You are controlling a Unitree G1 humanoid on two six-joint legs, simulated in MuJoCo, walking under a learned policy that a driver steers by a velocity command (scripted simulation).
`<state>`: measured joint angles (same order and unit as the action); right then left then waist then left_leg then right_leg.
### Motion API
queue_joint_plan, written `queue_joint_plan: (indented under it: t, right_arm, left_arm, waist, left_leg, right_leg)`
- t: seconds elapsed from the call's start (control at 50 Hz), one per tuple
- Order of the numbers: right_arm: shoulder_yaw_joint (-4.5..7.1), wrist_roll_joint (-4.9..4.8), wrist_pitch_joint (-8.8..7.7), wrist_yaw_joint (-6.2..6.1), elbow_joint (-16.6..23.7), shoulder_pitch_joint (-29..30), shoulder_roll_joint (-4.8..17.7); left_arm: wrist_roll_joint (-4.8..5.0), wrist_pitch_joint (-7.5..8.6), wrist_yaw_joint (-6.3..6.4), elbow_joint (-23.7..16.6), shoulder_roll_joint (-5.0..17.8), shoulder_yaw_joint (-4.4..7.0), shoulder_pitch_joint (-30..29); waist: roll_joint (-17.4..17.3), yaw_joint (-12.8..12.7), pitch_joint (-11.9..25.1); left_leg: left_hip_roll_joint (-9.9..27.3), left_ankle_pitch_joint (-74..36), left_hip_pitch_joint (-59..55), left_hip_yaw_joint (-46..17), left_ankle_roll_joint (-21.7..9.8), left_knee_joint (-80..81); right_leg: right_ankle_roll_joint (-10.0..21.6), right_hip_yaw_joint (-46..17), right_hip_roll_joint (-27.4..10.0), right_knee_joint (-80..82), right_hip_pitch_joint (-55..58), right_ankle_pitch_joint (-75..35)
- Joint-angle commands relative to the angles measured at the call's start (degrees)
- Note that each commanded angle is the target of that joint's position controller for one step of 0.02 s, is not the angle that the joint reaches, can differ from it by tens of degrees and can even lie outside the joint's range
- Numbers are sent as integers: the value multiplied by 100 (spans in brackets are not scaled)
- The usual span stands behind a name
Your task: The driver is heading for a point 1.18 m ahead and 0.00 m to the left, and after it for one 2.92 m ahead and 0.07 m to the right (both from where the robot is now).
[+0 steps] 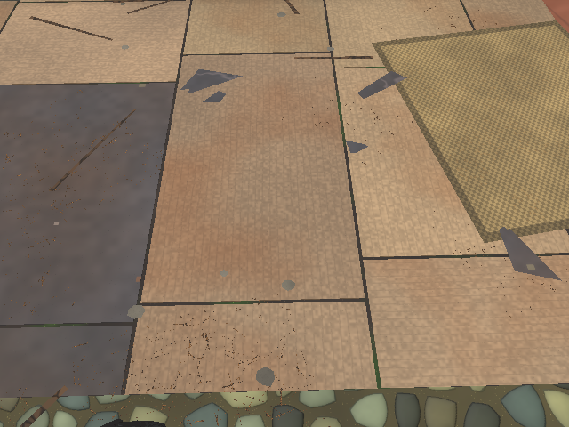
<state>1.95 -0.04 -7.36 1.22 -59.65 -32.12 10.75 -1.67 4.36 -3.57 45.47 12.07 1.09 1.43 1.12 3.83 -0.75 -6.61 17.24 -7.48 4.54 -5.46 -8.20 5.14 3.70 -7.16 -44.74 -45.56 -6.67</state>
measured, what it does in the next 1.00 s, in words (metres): walks ahead: right foot, then left foot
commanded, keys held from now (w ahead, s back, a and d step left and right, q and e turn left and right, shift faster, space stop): w+shift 0.96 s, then shift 0.04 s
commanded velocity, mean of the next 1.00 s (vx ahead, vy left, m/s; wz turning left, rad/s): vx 0.99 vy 0.00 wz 0.00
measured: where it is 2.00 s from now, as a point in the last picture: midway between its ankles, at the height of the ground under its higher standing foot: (259, 160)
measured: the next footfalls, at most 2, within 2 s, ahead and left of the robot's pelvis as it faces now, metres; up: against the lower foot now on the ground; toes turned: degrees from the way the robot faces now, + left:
right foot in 0.14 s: +0.35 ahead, -0.08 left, +0.00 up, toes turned -3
left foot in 0.60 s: +0.81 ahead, +0.09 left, +0.00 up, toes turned +4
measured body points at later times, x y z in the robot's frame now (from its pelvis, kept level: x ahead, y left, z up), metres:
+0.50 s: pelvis +0.49 -0.01 +0.00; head +0.52 +0.00 +0.44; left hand +0.37 +0.23 -0.14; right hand +0.73 -0.21 -0.08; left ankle +0.73 +0.13 -0.68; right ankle +0.31 -0.08 -0.73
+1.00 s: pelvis +0.98 +0.02 -0.01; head +1.02 +0.02 +0.44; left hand +1.24 +0.22 -0.09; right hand +0.87 -0.22 -0.14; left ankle +0.78 +0.09 -0.73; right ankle +1.23 -0.09 -0.70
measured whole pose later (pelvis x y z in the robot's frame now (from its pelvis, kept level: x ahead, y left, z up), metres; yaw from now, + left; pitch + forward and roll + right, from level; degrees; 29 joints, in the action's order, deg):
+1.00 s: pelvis +0.98 +0.02 -0.01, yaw +0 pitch +2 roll +0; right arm 1.4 -0.1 -7.6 0.8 -58.8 -31.5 12.5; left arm -1.8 4.9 -3.2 42.1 13.1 -1.2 -3.6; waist 0.6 5.6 -2.6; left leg -4.7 19.5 -15.9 2.7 -4.1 -2.3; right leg 6.4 5.9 -3.3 -31.7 -39.9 -7.8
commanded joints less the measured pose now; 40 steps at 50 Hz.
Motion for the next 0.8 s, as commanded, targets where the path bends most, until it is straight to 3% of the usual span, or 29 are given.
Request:
queue_joint_plan:
  t: [0.02, 0.08, 0.12, 0.14, 0.16, 0.18, 0.2, 0.22, 0.24, 0.26, 0.28, 0.32, 0.36, 0.4, 0.44, 0.46, 0.5, 0.54, 0.56, 0.58, 0.6, 0.62, 0.64, 0.66, 0.68, 0.7, 0.74, 0.76, 0.8]
  right_arm:
    - [72, -34, -153, -77, 322, 92, 821]
    - [98, 107, -38, -188, 247, -16, 1160]
    - [176, 264, 141, -301, 233, 206, 1419]
    - [186, 271, 176, -303, 317, 488, 1372]
    - [34, 171, 126, -189, 561, 338, 593]
    - [-1, -168, 2, -80, 683, -157, 404]
    - [54, -108, -19, -150, 861, 686, 804]
    - [55, -65, -37, -132, 997, 1203, 819]
    - [25, 6, -7, -99, 1026, 1364, 680]
    - [0, 142, 84, -39, 1076, 1393, 541]
    - [-50, 218, 184, 48, 1091, 1222, 362]
    - [-89, 288, 291, 137, 1292, 1644, 303]
    - [-122, 291, 302, 176, 1637, 2454, 425]
    - [-181, 255, 250, 217, 1874, 3068, 433]
    - [-248, 161, 213, 277, 1987, 3529, 362]
    - [-256, 122, 207, 271, 2047, 3634, 388]
    - [-195, 135, 211, 211, 2063, 3722, 639]
    - [-103, 184, 214, 123, 1991, 3332, 870]
    - [-12, 178, 217, 55, 1794, 2564, 1067]
    - [100, 173, 237, -39, 1411, 1381, 1261]
    - [241, 241, 271, -150, 1106, 268, 1566]
    - [417, 462, 263, -196, 1081, 92, 2154]
    - [423, 309, 282, -58, 1051, 157, 1866]
    - [381, 256, 237, -23, 1016, 813, 1563]
    - [304, 222, 181, 9, 987, 1090, 1159]
    - [245, 247, 144, 11, 928, 1233, 926]
    - [95, 168, 88, -22, 725, 1210, 502]
    - [116, 108, 39, -37, 671, 1136, 629]
    - [125, 40, -39, -20, 584, 954, 720]
  left_arm:
    - [81, 55, -8, -453, 201, -47, -730]
    - [54, 58, 110, -410, 521, 53, -380]
    - [65, 57, 257, 93, 921, 240, 1428]
    - [-20, 39, 359, 405, 1173, 367, 2523]
    - [-184, 20, 441, 491, 1659, 510, 3066]
    - [-166, 17, 313, 521, 1604, 547, 2820]
    - [-71, 50, 243, 520, 1191, 506, 2228]
    - [-30, 112, 212, 560, 811, 420, 1953]
    - [-77, 156, 205, 625, 554, 357, 1779]
    - [-62, 194, 233, 716, 365, 279, 1760]
    - [-24, 233, 268, 814, 332, 241, 1804]
    - [105, 336, 272, 953, 427, 238, 2002]
    - [121, 396, 237, 949, 582, 246, 2148]
    - [163, 446, 203, 947, 580, 229, 2252]
    - [258, 505, 219, 1032, 715, 232, 2610]
    - [251, 516, 236, 1055, 888, 254, 2672]
    - [214, 478, 269, 1122, 1006, 245, 2807]
    - [87, 371, 356, 1153, 1243, 269, 2873]
    - [0, 283, 422, 1172, 1381, 302, 2810]
    - [-55, 181, 485, 1153, 1485, 337, 2610]
    - [-97, 146, 503, 1072, 1349, 321, 2428]
    - [135, 180, 348, 832, 253, 98, 3181]
    - [286, 297, 329, 785, 607, 148, 3113]
    - [281, 313, 380, 536, 772, 178, 2237]
    - [214, 327, 365, 437, 769, 155, 1824]
    - [131, 284, 323, 411, 640, 128, 1669]
    - [-53, 83, 189, 374, 344, 61, 1773]
    - [-73, 18, 127, 283, 261, 28, 1782]
    - [-116, -35, 69, -12, 317, -10, 1023]
  waist:
    - [-225, -189, -934]
    - [-658, -468, -253]
    - [-918, -1338, 728]
    - [-822, -1852, 1185]
    - [350, -1591, 1752]
    - [1446, -1049, 2323]
    - [551, -990, 1299]
    - [-33, -895, 645]
    - [-448, -645, 242]
    - [-461, -395, 7]
    - [-178, -184, -59]
    - [-63, -114, -479]
    - [-89, -230, -793]
    - [-139, -331, -937]
    - [-154, -548, -908]
    - [43, -556, -913]
    - [74, -564, -743]
    - [458, -292, -186]
    - [636, 114, 284]
    - [668, 682, 842]
    - [578, 1147, 1330]
    - [-1255, 385, 2100]
    - [-1238, 417, 2598]
    - [-777, 216, 1342]
    - [-164, 110, 731]
    - [51, -105, 374]
    - [-114, -525, 7]
    - [-376, -631, -93]
    - [-305, -574, -585]
  left_leg:
    - [1459, -3883, 1151, -386, -318, 969]
    - [1670, -7255, -283, -221, -149, -365]
    - [1810, -7742, -278, -186, -152, -2716]
    - [1629, -6548, 694, -117, -192, -4372]
    - [904, -2429, 2659, -131, -186, -6683]
    - [102, 851, 4463, -903, -127, -8100]
    - [650, 169, 5085, -1045, -304, -7929]
    - [855, -256, 5032, -977, -314, -7559]
    - [1050, -348, 4776, -993, -293, -7191]
    - [1179, -371, 4504, -1022, -238, -6947]
    - [1281, -349, 4338, -996, -135, -6713]
    - [1491, -439, 4696, -813, 50, -6341]
    - [1563, -1076, 4981, -460, 158, -5480]
    - [1469, -2012, 4510, -169, 178, -4137]
    - [1178, -2821, 3727, 232, 64, -3159]
    - [1139, -3058, 3589, 190, -2, -2837]
    - [877, -2911, 3651, 334, -141, -2385]
    - [438, -2052, 3197, 427, -270, -2319]
    - [290, -1621, 2447, 299, -362, -2341]
    - [242, -1280, 1342, 237, -447, -2254]
    - [787, -545, -7, -286, -582, -2488]
    - [2639, 792, -1850, -3071, -1250, -2309]
    - [2921, 1523, -2114, -5238, -1410, -1049]
    - [2595, 1222, -1193, -4247, -1153, -801]
    - [2428, 568, -220, -3434, -1033, -684]
    - [2166, 222, 519, -2849, -872, -551]
    - [1710, 100, 1602, -2068, -567, -191]
    - [1756, 71, 1760, -1965, -657, -9]
    - [1589, -445, 2065, -1515, -671, 352]
  right_leg:
    - [143, 414, 396, 1037, 1292, -569]
    - [345, 641, 1057, 1315, 1811, 464]
    - [547, 411, 1240, 1453, 3517, 1228]
    - [705, 35, 824, 1469, 4915, 1674]
    - [1030, -1937, -709, 1317, 6464, 3258]
    - [1675, -5139, -1595, 2583, 7338, 4177]
    - [1381, -4435, -1217, 2949, 6616, 4144]
    - [1246, -3545, -1068, 3089, 5650, 3461]
    - [1071, -2963, -839, 3253, 4834, 2954]
    - [852, -2457, -531, 3370, 4171, 2685]
    - [808, -2186, -453, 3543, 3786, 2740]
    - [790, -1767, -301, 3882, 3388, 2431]
    - [756, -1215, -43, 4199, 3167, 1602]
    - [627, -667, 265, 4279, 2925, 484]
    - [497, -489, 224, 4645, 3000, -487]
    - [481, -494, 58, 4736, 3327, -847]
    - [388, -280, -46, 4434, 4487, -2367]
    - [286, -197, -237, 3357, 5348, -4475]
    - [246, -199, -338, 2353, 5460, -4997]
    - [209, -118, -325, 919, 5228, -4867]
    - [215, -109, -106, -849, 4205, -3552]
    - [38, -168, 797, -3516, 1841, 1488]
    - [163, -941, 1194, -4288, 858, 3259]
    - [248, -939, 706, -4154, 322, 2535]
    - [246, -871, 494, -3740, 406, 2149]
    - [238, -906, 327, -3430, 628, 2075]
    - [127, -883, 85, -2977, 1097, 2023]
    - [39, -813, 23, -2777, 1013, 2056]
    - [-110, -559, -150, -2232, 516, 1662]
Velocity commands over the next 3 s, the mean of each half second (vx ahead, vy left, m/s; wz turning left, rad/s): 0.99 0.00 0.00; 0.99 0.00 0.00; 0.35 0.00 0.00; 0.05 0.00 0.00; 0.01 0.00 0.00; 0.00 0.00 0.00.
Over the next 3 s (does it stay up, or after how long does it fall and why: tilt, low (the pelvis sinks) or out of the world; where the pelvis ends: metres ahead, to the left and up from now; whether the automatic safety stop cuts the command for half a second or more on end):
stays up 1.37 0.02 0.00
